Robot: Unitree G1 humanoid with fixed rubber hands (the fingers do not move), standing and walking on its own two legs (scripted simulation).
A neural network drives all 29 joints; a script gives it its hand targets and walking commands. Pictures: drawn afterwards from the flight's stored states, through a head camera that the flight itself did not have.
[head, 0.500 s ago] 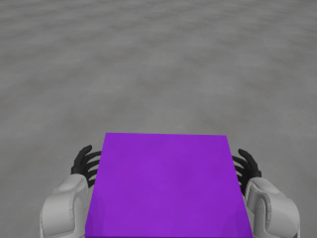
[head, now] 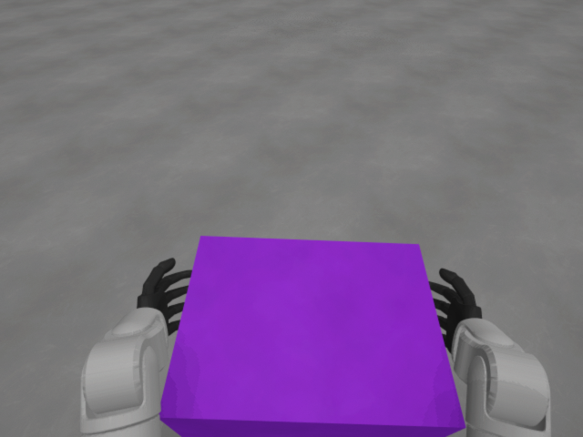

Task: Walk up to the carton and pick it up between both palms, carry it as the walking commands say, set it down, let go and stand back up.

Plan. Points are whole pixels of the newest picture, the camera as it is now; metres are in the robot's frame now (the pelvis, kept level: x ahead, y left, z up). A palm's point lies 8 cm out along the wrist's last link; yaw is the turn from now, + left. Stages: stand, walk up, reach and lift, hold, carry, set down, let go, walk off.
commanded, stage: carry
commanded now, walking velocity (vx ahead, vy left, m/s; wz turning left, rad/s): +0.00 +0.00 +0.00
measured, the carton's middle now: (304, 351) +0.26 +0.00 +0.01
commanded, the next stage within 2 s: none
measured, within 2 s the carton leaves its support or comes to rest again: neither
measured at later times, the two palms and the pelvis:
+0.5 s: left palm (144, 307) +0.27 +0.20 +0.08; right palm (439, 320) +0.27 -0.17 +0.08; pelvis +0.01 +0.02 +0.00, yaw +0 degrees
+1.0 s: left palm (117, 330) +0.25 +0.23 +0.07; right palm (412, 315) +0.28 -0.14 +0.07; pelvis +0.01 +0.03 -0.01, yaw +5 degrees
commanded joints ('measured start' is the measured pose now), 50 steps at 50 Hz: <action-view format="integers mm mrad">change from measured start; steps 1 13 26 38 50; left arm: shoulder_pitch -457 -452 -455 -442 -425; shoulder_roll -784 -783 -773 -782 -771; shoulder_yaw -798 -793 -751 -818 -814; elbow -70 -57 21 -117 -145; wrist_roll -426 -425 -374 -430 -410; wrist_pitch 24 17 -53 -28 27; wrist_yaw -233 -235 -229 -213 -208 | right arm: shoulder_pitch -480 -465 -479 -481 -471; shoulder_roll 799 781 773 786 771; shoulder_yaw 783 770 735 813 790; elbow -103 -88 -19 -156 -165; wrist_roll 407 390 360 427 436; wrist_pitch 0 -10 -75 -49 2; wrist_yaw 200 195 198 190 203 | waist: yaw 4 1 3 4 1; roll -31 -14 -8 -23 45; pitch -190 -206 -209 -228 -195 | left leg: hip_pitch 48 44 40 -9 -97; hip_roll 54 79 83 76 89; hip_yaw -50 -82 -91 -98 -218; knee -29 -58 -70 -12 48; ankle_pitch -15 57 65 84 171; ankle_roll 9 25 33 43 79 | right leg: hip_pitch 92 106 103 126 59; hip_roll -242 -221 -214 -242 -272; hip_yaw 230 204 207 204 106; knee -143 -42 -20 13 156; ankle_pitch -114 37 44 48 -129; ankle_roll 103 67 60 56 75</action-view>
